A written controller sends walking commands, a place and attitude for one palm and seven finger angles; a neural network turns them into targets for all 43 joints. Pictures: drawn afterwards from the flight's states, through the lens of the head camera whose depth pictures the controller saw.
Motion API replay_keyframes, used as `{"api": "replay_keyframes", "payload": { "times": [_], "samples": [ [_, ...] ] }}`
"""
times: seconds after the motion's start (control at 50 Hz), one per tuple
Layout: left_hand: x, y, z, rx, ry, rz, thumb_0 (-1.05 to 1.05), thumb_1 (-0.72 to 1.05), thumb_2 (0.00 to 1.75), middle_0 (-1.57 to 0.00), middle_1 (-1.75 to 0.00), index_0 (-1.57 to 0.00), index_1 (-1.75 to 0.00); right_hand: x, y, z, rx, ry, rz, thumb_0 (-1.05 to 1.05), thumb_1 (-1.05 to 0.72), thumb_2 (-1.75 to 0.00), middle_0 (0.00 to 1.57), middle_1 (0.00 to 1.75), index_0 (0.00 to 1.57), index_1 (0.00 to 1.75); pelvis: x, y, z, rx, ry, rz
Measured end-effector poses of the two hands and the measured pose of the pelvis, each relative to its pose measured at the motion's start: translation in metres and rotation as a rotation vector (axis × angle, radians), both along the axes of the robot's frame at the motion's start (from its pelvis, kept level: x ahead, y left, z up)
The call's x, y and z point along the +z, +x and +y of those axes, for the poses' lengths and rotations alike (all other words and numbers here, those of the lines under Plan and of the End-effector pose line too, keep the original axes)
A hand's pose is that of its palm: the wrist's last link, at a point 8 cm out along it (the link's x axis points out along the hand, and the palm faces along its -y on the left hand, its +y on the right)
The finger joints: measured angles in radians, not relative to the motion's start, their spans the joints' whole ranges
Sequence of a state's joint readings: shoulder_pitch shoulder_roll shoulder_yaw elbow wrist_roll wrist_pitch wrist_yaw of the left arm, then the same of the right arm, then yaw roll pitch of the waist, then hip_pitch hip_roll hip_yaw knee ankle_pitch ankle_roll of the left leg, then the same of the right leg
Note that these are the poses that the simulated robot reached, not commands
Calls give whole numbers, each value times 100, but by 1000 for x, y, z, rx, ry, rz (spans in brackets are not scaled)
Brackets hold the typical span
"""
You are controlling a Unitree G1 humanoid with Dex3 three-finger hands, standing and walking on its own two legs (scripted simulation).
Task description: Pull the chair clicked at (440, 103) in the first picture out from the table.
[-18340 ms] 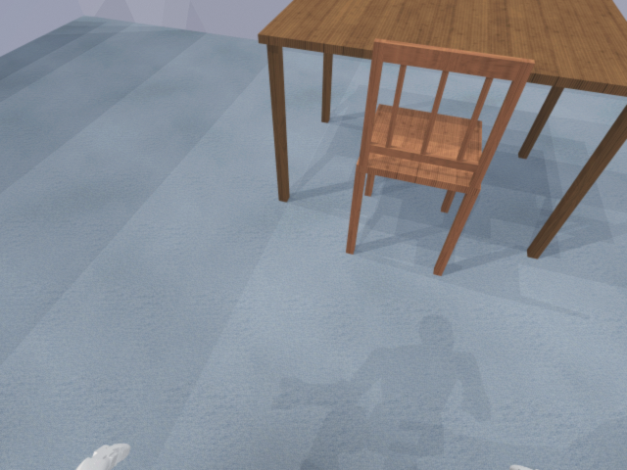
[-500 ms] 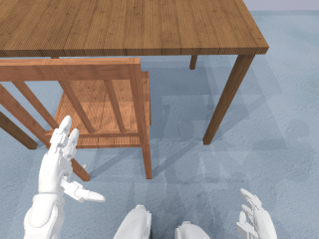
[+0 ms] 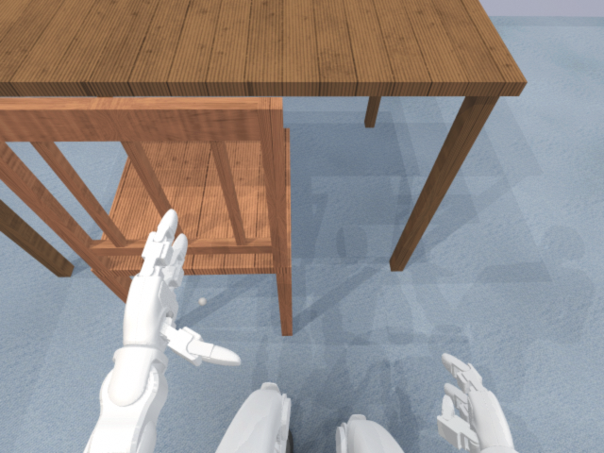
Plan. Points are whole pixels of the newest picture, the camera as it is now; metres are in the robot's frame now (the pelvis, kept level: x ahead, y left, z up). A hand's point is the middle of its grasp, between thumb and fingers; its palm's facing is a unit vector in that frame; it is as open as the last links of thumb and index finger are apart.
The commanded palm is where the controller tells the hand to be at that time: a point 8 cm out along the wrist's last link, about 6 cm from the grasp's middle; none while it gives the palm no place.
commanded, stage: aim the fingers beside a spindle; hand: left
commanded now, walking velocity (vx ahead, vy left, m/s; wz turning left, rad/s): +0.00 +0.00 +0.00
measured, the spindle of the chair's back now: (159, 199) +0.45 +0.26 +0.02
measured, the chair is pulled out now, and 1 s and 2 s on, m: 0.00 0.00 0.00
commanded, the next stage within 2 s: none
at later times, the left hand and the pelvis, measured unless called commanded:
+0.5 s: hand (226, 290) +0.31 +0.13 +0.02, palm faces +0.09 -1.00 -0.01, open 16.9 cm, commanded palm +0.29 +0.17 +0.02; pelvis +0.00 +0.00 -0.01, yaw +0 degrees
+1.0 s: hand (247, 298) +0.30 +0.10 +0.02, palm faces +0.04 -1.00 -0.02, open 17.0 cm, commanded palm +0.28 +0.16 +0.01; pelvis +0.00 -0.02 -0.01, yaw +0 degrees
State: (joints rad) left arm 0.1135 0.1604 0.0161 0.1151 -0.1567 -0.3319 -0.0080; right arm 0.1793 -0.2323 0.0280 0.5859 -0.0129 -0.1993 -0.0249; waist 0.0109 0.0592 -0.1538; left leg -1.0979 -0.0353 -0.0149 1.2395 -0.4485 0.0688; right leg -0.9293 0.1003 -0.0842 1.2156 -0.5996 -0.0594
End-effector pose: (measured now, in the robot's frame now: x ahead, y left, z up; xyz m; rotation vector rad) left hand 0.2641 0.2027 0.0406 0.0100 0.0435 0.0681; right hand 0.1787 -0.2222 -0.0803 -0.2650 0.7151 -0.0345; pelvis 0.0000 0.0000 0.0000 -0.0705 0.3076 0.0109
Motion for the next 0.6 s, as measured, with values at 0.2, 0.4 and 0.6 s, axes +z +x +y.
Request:
{"api": "replay_keyframes", "payload": {
  "times": [0.2,0.4,0.6],
  "samples": [
    [-2,10,-7,25,1,-48,-1,-50,30,-6,-8,-6,-8,-6,-1,-2,2,-13,33,1,-90,-89,21,30,20,30,-5,2,1,-2,-2,12],
    [-25,15,-25,-21,-8,39,-1,-50,30,-6,-8,-6,-8,-14,-4,-6,-15,-10,66,1,-90,-89,21,30,20,30,-9,3,-2,-7,4,28],
    [-11,30,-29,15,8,-69,-1,-50,30,-6,-8,-6,-8,-27,-10,-12,-15,2,103,1,-90,-89,21,30,20,30,-14,2,-7,-5,6,40]
  ]
}}
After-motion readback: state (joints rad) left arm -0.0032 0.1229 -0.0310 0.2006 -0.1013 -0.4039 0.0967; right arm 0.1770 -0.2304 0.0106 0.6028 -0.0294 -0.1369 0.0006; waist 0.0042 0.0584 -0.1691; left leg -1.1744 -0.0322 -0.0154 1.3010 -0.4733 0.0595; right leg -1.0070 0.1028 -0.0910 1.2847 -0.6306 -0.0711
